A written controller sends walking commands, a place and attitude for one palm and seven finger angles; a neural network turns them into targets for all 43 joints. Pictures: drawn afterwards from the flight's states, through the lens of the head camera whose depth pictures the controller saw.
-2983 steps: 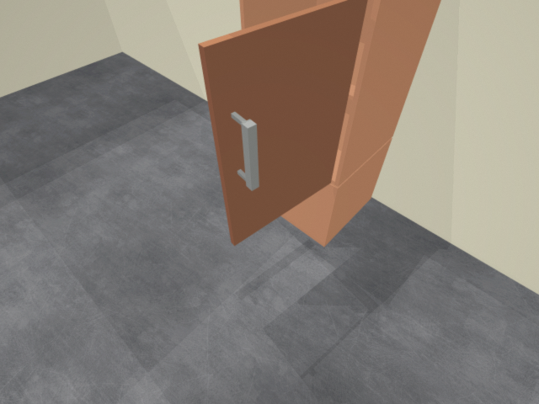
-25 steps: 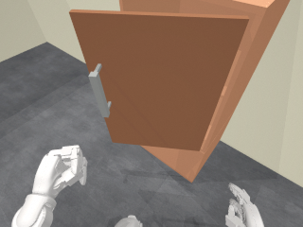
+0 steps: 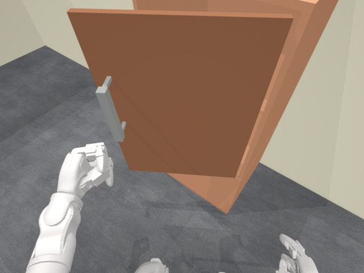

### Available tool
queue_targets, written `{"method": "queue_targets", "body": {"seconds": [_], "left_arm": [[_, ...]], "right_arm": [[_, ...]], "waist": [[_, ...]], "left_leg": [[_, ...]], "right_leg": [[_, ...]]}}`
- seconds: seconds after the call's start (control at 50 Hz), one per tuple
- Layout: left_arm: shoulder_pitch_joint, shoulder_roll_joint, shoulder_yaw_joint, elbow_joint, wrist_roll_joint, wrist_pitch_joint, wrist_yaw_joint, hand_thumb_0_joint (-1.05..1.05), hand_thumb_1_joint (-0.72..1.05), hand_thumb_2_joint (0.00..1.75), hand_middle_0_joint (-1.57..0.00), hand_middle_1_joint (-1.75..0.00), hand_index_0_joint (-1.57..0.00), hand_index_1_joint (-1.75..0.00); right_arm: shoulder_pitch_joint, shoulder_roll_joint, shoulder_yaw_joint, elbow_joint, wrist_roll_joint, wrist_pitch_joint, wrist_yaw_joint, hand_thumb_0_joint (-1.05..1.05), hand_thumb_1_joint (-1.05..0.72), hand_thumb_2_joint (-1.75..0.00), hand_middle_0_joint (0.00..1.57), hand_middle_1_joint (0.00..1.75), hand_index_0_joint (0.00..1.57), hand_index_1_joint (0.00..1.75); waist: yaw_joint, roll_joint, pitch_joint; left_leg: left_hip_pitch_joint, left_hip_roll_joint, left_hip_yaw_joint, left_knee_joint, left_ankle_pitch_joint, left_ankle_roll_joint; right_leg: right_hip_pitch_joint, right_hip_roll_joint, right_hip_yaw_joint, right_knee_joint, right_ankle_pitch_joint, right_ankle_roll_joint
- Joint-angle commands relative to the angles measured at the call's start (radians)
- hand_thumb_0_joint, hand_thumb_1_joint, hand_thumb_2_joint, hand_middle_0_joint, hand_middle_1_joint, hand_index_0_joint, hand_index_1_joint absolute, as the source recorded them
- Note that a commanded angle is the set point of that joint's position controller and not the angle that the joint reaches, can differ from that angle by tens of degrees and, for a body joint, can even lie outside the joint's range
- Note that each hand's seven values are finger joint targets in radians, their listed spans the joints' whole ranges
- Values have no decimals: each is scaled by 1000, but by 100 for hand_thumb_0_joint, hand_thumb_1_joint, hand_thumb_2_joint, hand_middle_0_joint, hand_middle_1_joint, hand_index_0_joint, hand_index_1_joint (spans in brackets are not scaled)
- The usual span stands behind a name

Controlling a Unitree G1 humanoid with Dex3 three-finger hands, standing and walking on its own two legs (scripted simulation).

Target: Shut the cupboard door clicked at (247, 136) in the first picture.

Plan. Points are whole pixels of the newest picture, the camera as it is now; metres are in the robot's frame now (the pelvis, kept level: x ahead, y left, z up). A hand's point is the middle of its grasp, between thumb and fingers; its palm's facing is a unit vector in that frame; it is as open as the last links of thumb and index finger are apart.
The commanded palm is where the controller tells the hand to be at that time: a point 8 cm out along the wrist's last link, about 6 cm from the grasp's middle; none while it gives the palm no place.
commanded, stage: bring the fist close to the handle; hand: left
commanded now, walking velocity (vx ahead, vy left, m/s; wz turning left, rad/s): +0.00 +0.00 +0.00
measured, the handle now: (114, 111) +0.48 +0.21 +0.07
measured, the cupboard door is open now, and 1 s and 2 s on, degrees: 32 32 21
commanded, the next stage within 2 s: push the door shut along its arc in 0.80 s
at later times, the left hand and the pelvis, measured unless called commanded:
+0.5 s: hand (122, 139) +0.39 +0.16 +0.08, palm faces -0.05 -1.00 -0.02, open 3.1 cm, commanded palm +0.36 +0.22 +0.07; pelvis +0.00 +0.00 +0.00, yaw -1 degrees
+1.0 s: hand (125, 141) +0.38 +0.16 +0.07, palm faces -0.06 -1.00 -0.03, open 3.1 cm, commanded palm +0.37 +0.21 +0.07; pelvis +0.00 +0.00 +0.00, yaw -1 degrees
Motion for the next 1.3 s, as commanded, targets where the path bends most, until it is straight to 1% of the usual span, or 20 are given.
{"method": "queue_targets", "body": {"seconds": [0.0, 0.16, 0.2, 0.3, 0.32, 0.38, 0.44, 0.54, 0.58, 0.62, 0.64, 0.76, 0.82, 0.9, 0.92, 1.0, 1.12, 1.14, 1.2, 1.28], "left_arm": [[-319, 170, 69, -175, -15, -87, 14, 0, 90, 90, -130, -150, -130, -150], [-468, 170, 59, -26, 1, -76, 24, 0, 90, 90, -130, -150, -130, -150], [-514, 152, 43, -13, 8, -81, 31, 0, 90, 90, -130, -150, -130, -150], [-644, 174, 55, 95, 27, -94, 50, 0, 90, 90, -130, -150, -130, -150], [-664, 210, 80, 122, 35, -95, 54, 0, 90, 90, -130, -150, -130, -150], [-773, 191, 57, 163, 42, -107, 56, 0, 90, 90, -130, -150, -130, -150], [-685, 189, 73, 167, 40, -112, 55, 0, 90, 90, -130, -150, -130, -150], [-679, 185, 72, 194, 45, -107, 61, 0, 90, 90, -130, -150, -130, -150], [-666, 179, 73, 172, 41, -112, 67, 0, 90, 90, -130, -150, -130, -150], [-682, 225, 107, 158, 46, -122, 77, 0, 90, 90, -130, -150, -130, -150], [-708, 194, 78, 162, 46, -126, 76, 0, 90, 90, -130, -150, -130, -150], [-701, 184, 67, 138, 43, -146, 67, 0, 90, 90, -130, -150, -130, -150], [-692, 204, 81, 180, 41, -134, 60, 0, 90, 90, -130, -150, -130, -150], [-695, 159, 41, 174, 37, -126, 54, 0, 90, 90, -130, -150, -130, -150], [-734, 198, 60, 187, 43, -128, 53, 0, 90, 90, -130, -150, -130, -150], [-898, 205, 42, 249, 50, -148, 35, 0, 90, 90, -130, -150, -130, -150], [-951, 271, 89, 382, 48, -150, -9, 0, 90, 90, -130, -150, -130, -150], [-972, 237, 55, 405, 47, -144, -19, 0, 90, 90, -130, -150, -130, -150], [-1006, 271, 79, 473, 44, -135, -40, 0, 90, 90, -130, -150, -130, -150], [-1092, 294, 85, 523, 48, -142, -68, 0, 90, 90, -130, -150, -130, -150]], "right_arm": [[-42, -119, -49, -124, -2, -46, -6, 0, -90, -90, 20, 30, 20, 30], [-27, -127, -48, -108, -1, -11, 0, 0, -90, -90, 20, 30, 20, 30], [-23, -125, -48, -106, -2, -6, 3, 0, -90, -90, 20, 30, 20, 30], [-2, -131, -49, -84, -7, 10, 7, 0, -90, -90, 20, 30, 20, 30], [8, -139, -51, -76, -10, 15, 6, 0, -90, -90, 20, 30, 20, 30], [14, -133, -51, -67, -8, 23, 6, 0, -90, -90, 20, 30, 20, 30], [28, -136, -57, -82, -12, 28, 17, 0, -90, -90, 20, 30, 20, 30], [40, -139, -60, -85, -9, 48, 23, 0, -90, -90, 20, 30, 20, 30], [38, -136, -63, -91, -8, 50, 24, 0, -90, -90, 20, 30, 20, 30], [40, -141, -64, -85, -11, 54, 21, 0, -90, -90, 20, 30, 20, 30], [37, -134, -59, -84, -9, 55, 21, 0, -90, -90, 20, 30, 20, 30], [36, -131, -64, -75, -9, 49, 18, 0, -90, -90, 20, 30, 20, 30], [39, -136, -63, -70, -7, 55, 14, 0, -90, -90, 20, 30, 20, 30], [27, -131, -60, -81, -4, 55, 16, 0, -90, -90, 20, 30, 20, 30], [32, -137, -60, -73, -5, 56, 12, 0, -90, -90, 20, 30, 20, 30], [30, -135, -56, -53, -3, 56, 5, 0, -90, -90, 20, 30, 20, 30], [53, -146, -54, -40, -6, 65, 3, 0, -90, -90, 20, 30, 20, 30], [50, -141, -50, -41, -3, 67, 6, 0, -90, -90, 20, 30, 20, 30], [67, -149, -51, -40, -1, 77, 7, 0, -90, -90, 20, 30, 20, 30], [90, -157, -55, -25, -2, 85, 4, 0, -90, -90, 20, 30, 20, 30]], "waist": [[-12, -18, -265], [-26, -53, -248], [-26, -14, -272], [-40, -34, -279], [-41, -47, -280], [-57, -12, -297], [-23, 10, -376], [-33, -52, -317], [-26, -40, -327], [-24, -36, -332], [-39, -46, -315], [-34, 1, -358], [-39, -50, -318], [-45, -47, -305], [-50, -37, -300], [-81, -43, -298], [-66, -4, -361], [-82, -3, -344], [-89, -50, -335], [-108, -42, -362]], "left_leg": [[216, -9, -63, -118, 151, 5], [199, -5, -64, -126, 130, 5], [226, -5, -67, -125, 139, 3], [203, -5, -71, -113, 121, 3], [200, -2, -76, -108, 120, 4], [206, -2, -75, -99, 117, 3], [255, -2, -78, -102, 188, -2], [216, 0, -72, -111, 180, 5], [217, -3, -63, -111, 175, 4], [211, -3, -62, -107, 164, 6], [204, -5, -62, -110, 153, 8], [243, -4, -60, -103, 176, 5], [212, -4, -60, -105, 160, 9], [210, -7, -57, -109, 138, 9], [203, -7, -58, -100, 132, 11], [189, -8, -67, -86, 90, 12], [187, -8, -76, -66, 128, 8], [187, -8, -76, -66, 122, 9], [136, -8, -71, -54, 116, 14], [128, -3, -80, -30, 133, 17]], "right_leg": [[41, -2, 79, -156, 265, 18], [24, -1, 72, -163, 252, 19], [9, 1, 65, -155, 259, 16], [-12, 2, 66, -148, 243, 17], [-16, 4, 65, -145, 238, 16], [-38, 2, 67, -140, 237, 16], [-2, 6, 57, -124, 298, 8], [-11, 10, 54, -133, 302, 15], [6, 10, 60, -138, 302, 15], [9, 11, 65, -137, 291, 16], [4, 9, 66, -142, 287, 18], [5, 10, 69, -135, 308, 17], [8, 12, 70, -145, 298, 19], [0, 8, 73, -155, 281, 21], [-6, 7, 79, -155, 275, 20], [-42, 4, 88, -153, 228, 21], [-40, 4, 87, -124, 261, 14], [-62, 4, 84, -127, 257, 16], [-50, 3, 98, -131, 258, 21], [-79, 5, 95, -110, 272, 20]]}}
